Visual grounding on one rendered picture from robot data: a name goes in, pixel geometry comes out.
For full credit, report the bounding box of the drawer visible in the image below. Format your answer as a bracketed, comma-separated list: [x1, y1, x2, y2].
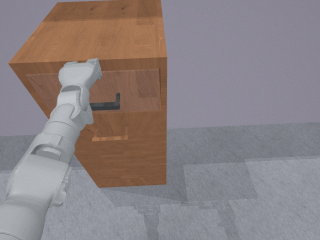
[26, 69, 160, 113]

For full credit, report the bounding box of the left robot hand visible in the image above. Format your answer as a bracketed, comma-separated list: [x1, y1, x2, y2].
[58, 58, 102, 125]

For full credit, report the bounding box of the left robot upper arm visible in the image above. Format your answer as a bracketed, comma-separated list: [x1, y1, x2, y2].
[0, 154, 73, 240]

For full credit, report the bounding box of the cabinet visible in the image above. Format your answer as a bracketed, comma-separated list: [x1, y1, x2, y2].
[8, 0, 167, 188]

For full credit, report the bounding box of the left robot forearm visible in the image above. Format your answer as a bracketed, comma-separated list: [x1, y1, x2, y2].
[6, 82, 90, 198]

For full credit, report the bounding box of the handle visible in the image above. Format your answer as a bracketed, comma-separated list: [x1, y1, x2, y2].
[92, 136, 129, 144]
[89, 93, 120, 111]

